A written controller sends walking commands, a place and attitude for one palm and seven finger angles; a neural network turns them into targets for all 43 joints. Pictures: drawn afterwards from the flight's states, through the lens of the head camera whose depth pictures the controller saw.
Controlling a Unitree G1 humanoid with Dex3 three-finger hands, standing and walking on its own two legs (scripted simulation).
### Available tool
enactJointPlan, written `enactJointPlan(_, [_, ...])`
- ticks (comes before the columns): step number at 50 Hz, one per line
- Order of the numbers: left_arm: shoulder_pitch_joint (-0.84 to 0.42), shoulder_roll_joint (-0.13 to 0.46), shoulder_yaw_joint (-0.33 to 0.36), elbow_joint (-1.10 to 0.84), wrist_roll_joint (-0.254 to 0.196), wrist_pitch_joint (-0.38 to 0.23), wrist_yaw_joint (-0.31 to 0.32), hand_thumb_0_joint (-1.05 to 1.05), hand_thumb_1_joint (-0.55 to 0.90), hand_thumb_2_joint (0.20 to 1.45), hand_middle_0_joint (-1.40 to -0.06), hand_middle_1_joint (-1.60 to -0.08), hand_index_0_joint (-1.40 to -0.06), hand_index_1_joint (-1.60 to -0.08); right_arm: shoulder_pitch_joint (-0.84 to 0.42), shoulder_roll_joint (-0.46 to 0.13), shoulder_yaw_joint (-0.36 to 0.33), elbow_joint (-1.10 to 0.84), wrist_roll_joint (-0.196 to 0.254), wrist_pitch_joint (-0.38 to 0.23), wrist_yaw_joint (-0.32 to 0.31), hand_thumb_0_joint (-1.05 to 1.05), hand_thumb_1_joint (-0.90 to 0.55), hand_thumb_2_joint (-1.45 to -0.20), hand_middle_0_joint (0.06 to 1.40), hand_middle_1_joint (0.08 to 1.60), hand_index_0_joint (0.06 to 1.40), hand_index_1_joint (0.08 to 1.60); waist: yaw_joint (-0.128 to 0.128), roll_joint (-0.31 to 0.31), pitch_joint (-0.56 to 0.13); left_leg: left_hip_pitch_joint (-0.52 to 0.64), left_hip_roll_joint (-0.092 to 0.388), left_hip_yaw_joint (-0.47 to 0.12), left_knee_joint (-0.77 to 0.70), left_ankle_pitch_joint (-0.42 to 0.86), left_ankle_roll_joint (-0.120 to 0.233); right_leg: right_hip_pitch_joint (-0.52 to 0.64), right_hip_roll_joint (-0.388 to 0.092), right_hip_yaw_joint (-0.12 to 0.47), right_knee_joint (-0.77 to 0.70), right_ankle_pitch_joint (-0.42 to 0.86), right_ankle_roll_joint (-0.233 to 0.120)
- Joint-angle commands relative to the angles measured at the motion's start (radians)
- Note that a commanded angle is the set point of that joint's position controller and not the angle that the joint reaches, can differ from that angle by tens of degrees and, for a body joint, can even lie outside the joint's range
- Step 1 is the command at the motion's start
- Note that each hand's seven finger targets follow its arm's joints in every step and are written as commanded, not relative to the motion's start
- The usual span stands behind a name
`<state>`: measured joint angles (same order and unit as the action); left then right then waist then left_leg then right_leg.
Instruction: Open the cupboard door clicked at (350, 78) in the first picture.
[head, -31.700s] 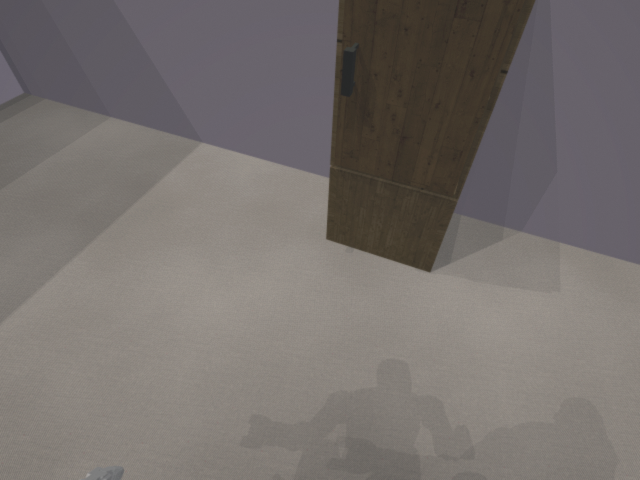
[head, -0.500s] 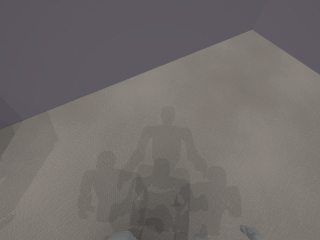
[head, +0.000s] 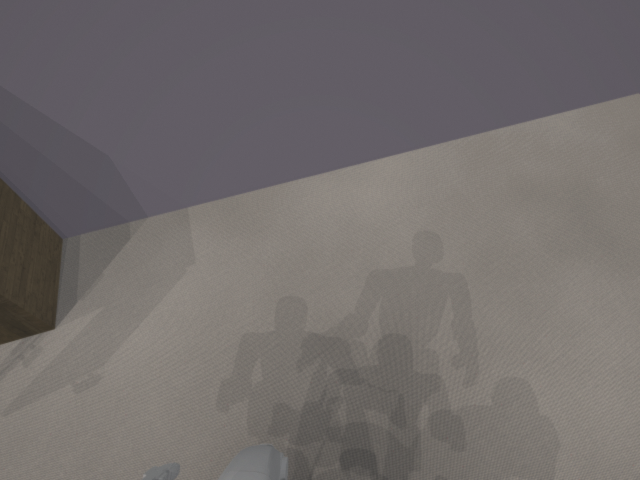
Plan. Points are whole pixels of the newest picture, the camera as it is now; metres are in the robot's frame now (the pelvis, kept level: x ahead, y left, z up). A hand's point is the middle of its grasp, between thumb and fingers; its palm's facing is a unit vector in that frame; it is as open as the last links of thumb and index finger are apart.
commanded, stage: turn to face it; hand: left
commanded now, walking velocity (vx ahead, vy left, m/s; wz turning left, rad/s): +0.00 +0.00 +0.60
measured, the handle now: out of the picture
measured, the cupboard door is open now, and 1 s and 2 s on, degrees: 42 42 42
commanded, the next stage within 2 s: take the last steps up to it in 1.54 s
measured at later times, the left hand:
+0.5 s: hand out of the picture +0.06 +0.23 -0.16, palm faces +0.31 -0.90 -0.30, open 7.4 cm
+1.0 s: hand out of the picture -0.06 +0.18 -0.20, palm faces +0.62 -0.75 -0.24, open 7.4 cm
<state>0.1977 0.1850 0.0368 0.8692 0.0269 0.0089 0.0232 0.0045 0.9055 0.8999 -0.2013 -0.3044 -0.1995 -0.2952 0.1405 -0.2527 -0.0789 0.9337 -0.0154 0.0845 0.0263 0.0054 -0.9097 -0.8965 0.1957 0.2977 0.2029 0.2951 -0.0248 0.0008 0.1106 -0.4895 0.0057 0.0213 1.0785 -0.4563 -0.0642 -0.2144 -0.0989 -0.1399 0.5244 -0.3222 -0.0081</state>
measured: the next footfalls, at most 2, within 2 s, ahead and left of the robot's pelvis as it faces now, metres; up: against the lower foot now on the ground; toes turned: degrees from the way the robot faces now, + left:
left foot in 0.18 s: +0.05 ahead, +0.13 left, +0.00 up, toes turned +12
right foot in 0.52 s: +0.10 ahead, -0.13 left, +0.00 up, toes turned +16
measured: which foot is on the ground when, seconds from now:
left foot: up 0.00-0.16, down 0.18-0.52, up 0.54-0.90, down 0.92-1.00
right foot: down 0.00-0.18, up 0.20-0.50, down 0.52-0.92, up 0.94-1.00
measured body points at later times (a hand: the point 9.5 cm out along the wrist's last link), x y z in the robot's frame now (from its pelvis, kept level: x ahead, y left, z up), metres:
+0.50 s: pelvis +0.02 -0.02 -0.01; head +0.08 -0.01 +0.44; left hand +0.04 +0.27 -0.14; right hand +0.18 -0.24 -0.15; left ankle +0.01 +0.12 -0.74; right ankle +0.06 -0.15 -0.73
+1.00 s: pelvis +0.04 -0.02 -0.02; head +0.07 +0.04 +0.43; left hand -0.09 +0.22 -0.18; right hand +0.29 -0.15 -0.14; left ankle -0.01 +0.07 -0.74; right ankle +0.07 -0.15 -0.69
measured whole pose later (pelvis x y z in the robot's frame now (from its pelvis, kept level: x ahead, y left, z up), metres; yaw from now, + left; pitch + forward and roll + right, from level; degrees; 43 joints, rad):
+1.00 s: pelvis +0.04 -0.02 -0.02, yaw +37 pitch +0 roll +0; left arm 0.22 0.26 0.08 0.93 0.02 0.07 0.02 0.01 0.91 0.90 -0.20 -0.30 -0.20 -0.30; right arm 0.09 -0.22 -0.05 0.89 -0.02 0.03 0.02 0.00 -0.91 -0.90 0.20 0.30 0.20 0.30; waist 0.01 -0.07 0.12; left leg -0.33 -0.01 0.07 0.65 -0.32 0.05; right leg -0.39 -0.13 -0.11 1.04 -0.55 0.07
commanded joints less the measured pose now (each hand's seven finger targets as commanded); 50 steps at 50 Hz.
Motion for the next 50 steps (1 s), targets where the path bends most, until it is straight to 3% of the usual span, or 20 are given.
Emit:
enactJointPlan(1, [0.089, 0.224, 0.063, -0.035, 0.001, -0.025, 0.016, 0.0, 0.9, 0.9, -0.2, -0.3, -0.2, -0.3, -0.101, -0.027, 0.004, -0.098, 0.007, -0.036, 0.007, 0.0, -0.9, -0.9, 0.2, 0.3, 0.2, 0.3, 0.067, -0.19, -0.141, -0.005, 0.006, 0.06, -0.222, -0.005, 0.002, 0.219, -0.244, 0.078, -0.088, 0.75, -0.096])
enactJointPlan(5, [0.083, 0.24, 0.076, -0.019, 0.001, -0.021, 0.009, 0.0, 0.9, 0.9, -0.2, -0.3, -0.2, -0.3, -0.065, -0.036, 0.003, -0.101, 0.008, -0.047, 0.005, 0.0, -0.9, -0.9, 0.2, 0.3, 0.2, 0.3, 0.049, -0.198, -0.163, 0.128, -0.012, 0.099, -0.453, 0.08, 0.027, 0.194, -0.256, 0.036, 0.001, 0.724, -0.068])
enactJointPlan(7, [0.053, 0.231, 0.078, -0.032, -0.015, -0.017, 0.002, 0.0, 0.9, 0.9, -0.2, -0.3, -0.2, -0.3, 0.059, -0.103, -0.016, -0.071, -0.003, -0.059, 0.001, 0.0, -0.9, -0.9, 0.2, 0.3, 0.2, 0.3, -0.031, -0.073, -0.223, 0.4, 0.029, 0.054, -0.645, 0.352, 0.066, 0.023, -0.228, -0.033, 0.218, 0.563, 0.002])
enactJointPlan(8, [0.048, 0.16, 0.064, -0.069, -0.023, -0.009, -0.008, 0.0, 0.9, 0.9, -0.2, -0.3, -0.2, -0.3, 0.124, -0.225, -0.047, -0.066, -0.013, -0.065, -0.006, 0.0, -0.9, -0.9, 0.2, 0.3, 0.2, 0.3, -0.064, 0.253, -0.261, 0.587, 0.313, -0.334, -0.667, 0.719, 0.212, -0.288, -0.075, -0.068, 0.46, -0.07, 0.085])
enactJointPlan(9, [-0.02, 0.141, 0.047, -0.11, -0.013, 0.002, -0.003, 0.0, 0.9, 0.9, -0.2, -0.3, -0.2, -0.3, 0.189, -0.278, -0.056, -0.051, -0.007, -0.054, -0.013, 0.0, -0.9, -0.9, 0.2, 0.3, 0.2, 0.3, -0.089, 0.284, -0.257, 0.546, 0.442, -0.446, -0.688, 0.869, 0.325, -0.373, -0.025, 0.039, 0.601, -0.382, 0.085])
enactJointPlan(10, [-0.072, 0.15, 0.045, -0.116, -0.007, 0.015, 0.005, 0.0, 0.9, 0.9, -0.2, -0.3, -0.2, -0.3, 0.179, -0.252, -0.05, -0.053, -0.006, -0.056, -0.024, 0.0, -0.9, -0.9, 0.2, 0.3, 0.2, 0.3, -0.084, 0.189, -0.235, 0.501, 0.421, -0.43, -0.691, 0.763, 0.323, -0.412, -0.037, 0.105, 0.656, -0.331, 0.087])
enactJointPlan(15, [-0.018, 0.144, 0.058, -0.045, -0.008, 0.025, -0.016, 0.0, 0.9, 0.9, -0.2, -0.3, -0.2, -0.3, -0.002, -0.179, -0.026, -0.104, -0.01, -0.066, -0.038, 0.0, -0.9, -0.9, 0.2, 0.3, 0.2, 0.3, 0.014, 0.152, -0.138, 0.267, 0.224, -0.244, -0.744, 0.44, 0.219, -0.303, -0.007, 0.132, 0.588, -0.105, 0.091])
enactJointPlan(21, [-0.022, 0.129, 0.05, -0.068, -0.011, 0.017, -0.016, 0.0, 0.9, 0.9, -0.2, -0.3, -0.2, -0.3, -0.003, -0.19, -0.04, -0.101, -0.015, -0.056, -0.029, 0.0, -0.9, -0.9, 0.2, 0.3, 0.2, 0.3, 0.01, 0.162, -0.145, 0.223, 0.193, -0.299, -0.719, 0.373, 0.215, -0.158, 0.065, 0.091, 0.272, -0.111, 0.083])
enactJointPlan(24, [0.064, 0.145, 0.057, -0.053, -0.015, 0.001, -0.01, 0.0, 0.9, 0.9, -0.2, -0.3, -0.2, -0.3, -0.042, -0.179, -0.043, -0.118, -0.006, -0.049, -0.028, 0.0, -0.9, -0.9, 0.2, 0.3, 0.2, 0.3, 0.055, 0.164, -0.158, 0.12, 0.142, -0.303, -0.62, 0.386, 0.17, 0.052, 0.089, 0.074, 0.003, 0.038, 0.072])
enactJointPlan(25, [0.113, 0.2, 0.069, -0.049, -0.007, -0.01, -0.003, 0.0, 0.9, 0.9, -0.2, -0.3, -0.2, -0.3, -0.048, -0.139, -0.039, -0.132, 0.003, -0.049, -0.023, 0.0, -0.9, -0.9, 0.2, 0.3, 0.2, 0.3, 0.083, 0.041, -0.179, 0.015, 0.073, -0.259, -0.505, 0.273, 0.121, 0.182, -0.008, 0.179, -0.155, 0.047, 0.05])
enactJointPlan(26, [0.128, 0.29, 0.087, -0.048, 0.008, -0.02, 0.007, 0.0, 0.9, 0.9, -0.2, -0.3, -0.2, -0.3, -0.032, -0.063, -0.027, -0.151, 0.009, -0.052, -0.019, 0.0, -0.9, -0.9, 0.2, 0.3, 0.2, 0.3, 0.088, -0.284, -0.183, -0.152, -0.083, -0.072, -0.25, -0.041, 0.033, 0.26, -0.299, 0.481, -0.261, 0.109, -0.061])
enactJointPlan(27, [0.106, 0.306, 0.075, -0.06, 0.002, -0.015, 0.008, 0.0, 0.9, 0.9, -0.2, -0.3, -0.2, -0.3, -0.046, -0.089, -0.03, -0.16, -0.001, -0.052, -0.014, 0.0, -0.9, -0.9, 0.2, 0.3, 0.2, 0.3, 0.087, -0.273, -0.16, -0.125, -0.058, -0.081, -0.007, -0.173, 0.035, 0.123, -0.41, 0.496, -0.264, 0.202, -0.146])
enactJointPlan(30, [-0.02, 0.185, 0.05, -0.081, -0.007, -0.018, 0.015, 0.0, 0.9, 0.9, -0.2, -0.3, -0.2, -0.3, -0.018, -0.082, -0.031, -0.101, -0.002, -0.031, -0.005, 0.0, -0.9, -0.9, 0.2, 0.3, 0.2, 0.3, 0.008, -0.215, -0.111, -0.124, 0.014, -0.081, 0.194, 0.002, 0.013, 0.069, -0.253, 0.252, -0.182, 0.423, -0.114])
enactJointPlan(33, [0.025, 0.179, 0.046, -0.07, -0.006, -0.028, 0.015, 0.0, 0.9, 0.9, -0.2, -0.3, -0.2, -0.3, -0.043, -0.048, -0.013, -0.089, 0.001, -0.026, 0.003, 0.0, -0.9, -0.9, 0.2, 0.3, 0.2, 0.3, 0.024, -0.189, -0.128, -0.096, 0.015, -0.016, 0.049, 0.029, -0.007, 0.158, -0.215, 0.118, -0.146, 0.617, -0.088])
enactJointPlan(40, [0.108, 0.225, 0.07, -0.017, 0.004, -0.021, 0.012, 0.0, 0.9, 0.9, -0.2, -0.3, -0.2, -0.3, -0.117, -0.025, 0.005, -0.105, 0.007, -0.039, 0.007, 0.0, -0.9, -0.9, 0.2, 0.3, 0.2, 0.3, 0.076, -0.206, -0.135, 0.035, 0.005, 0.077, -0.312, -0.006, 0.017, 0.221, -0.273, 0.055, -0.072, 0.721, -0.098])
enactJointPlan(42, [0.091, 0.236, 0.077, -0.018, 0.0, -0.019, 0.008, 0.0, 0.9, 0.9, -0.2, -0.3, -0.2, -0.3, -0.076, -0.035, 0.002, -0.099, 0.006, -0.045, 0.003, 0.0, -0.9, -0.9, 0.2, 0.3, 0.2, 0.3, 0.05, -0.191, -0.15, 0.117, -0.01, 0.103, -0.431, 0.065, 0.031, 0.192, -0.273, 0.023, -0.018, 0.71, -0.075])
enactJointPlan(44, [0.062, 0.236, 0.079, -0.026, -0.014, -0.016, 0.0, 0.0, 0.9, 0.9, -0.2, -0.3, -0.2, -0.3, 0.033, -0.089, -0.012, -0.075, -0.002, -0.055, 0.0, 0.0, -0.9, -0.9, 0.2, 0.3, 0.2, 0.3, -0.02, -0.098, -0.206, 0.366, 0.004, 0.081, -0.631, 0.295, 0.063, 0.049, -0.245, -0.044, 0.178, 0.6, -0.006])
enactJointPlan(46, [-0.011, 0.133, 0.045, -0.103, -0.017, -0.003, -0.007, 0.0, 0.9, 0.9, -0.2, -0.3, -0.2, -0.3, 0.173, -0.274, -0.057, -0.058, -0.007, -0.057, -0.013, 0.0, -0.9, -0.9, 0.2, 0.3, 0.2, 0.3, -0.089, 0.317, -0.266, 0.592, 0.431, -0.45, -0.682, 0.978, 0.315, -0.381, -0.03, -0.002, 0.591, -0.375, 0.094])
enactJointPlan(47, [-0.065, 0.16, 0.049, -0.107, -0.008, 0.013, 0.006, 0.0, 0.9, 0.9, -0.2, -0.3, -0.2, -0.3, 0.194, -0.249, -0.047, -0.04, -0.006, -0.056, -0.022, 0.0, -0.9, -0.9, 0.2, 0.3, 0.2, 0.3, -0.093, 0.192, -0.26, 0.548, 0.409, -0.401, -0.673, 0.849, 0.32, -0.386, -0.034, 0.096, 0.638, -0.339, 0.083])
enactJointPlan(50, [-0.062, 0.15, 0.056, -0.059, -0.009, 0.023, -0.008, 0.0, 0.9, 0.9, -0.2, -0.3, -0.2, -0.3, 0.029, -0.19, -0.03, -0.086, -0.011, -0.063, -0.041, 0.0, -0.9, -0.9, 0.2, 0.3, 0.2, 0.3, -0.012, 0.175, -0.137, 0.318, 0.283, -0.296, -0.736, 0.56, 0.251, -0.355, -0.035, 0.147, 0.663, -0.152, 0.092])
